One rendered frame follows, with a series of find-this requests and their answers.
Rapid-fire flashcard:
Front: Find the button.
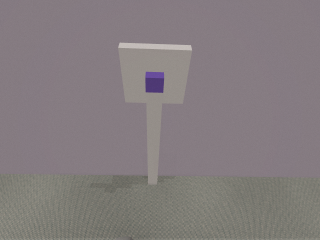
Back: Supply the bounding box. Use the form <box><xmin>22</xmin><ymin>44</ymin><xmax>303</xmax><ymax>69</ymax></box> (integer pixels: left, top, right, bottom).
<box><xmin>145</xmin><ymin>72</ymin><xmax>164</xmax><ymax>93</ymax></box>

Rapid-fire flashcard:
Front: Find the panel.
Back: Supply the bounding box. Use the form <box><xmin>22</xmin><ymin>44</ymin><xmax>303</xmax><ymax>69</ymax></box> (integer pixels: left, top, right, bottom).
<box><xmin>118</xmin><ymin>42</ymin><xmax>192</xmax><ymax>185</ymax></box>

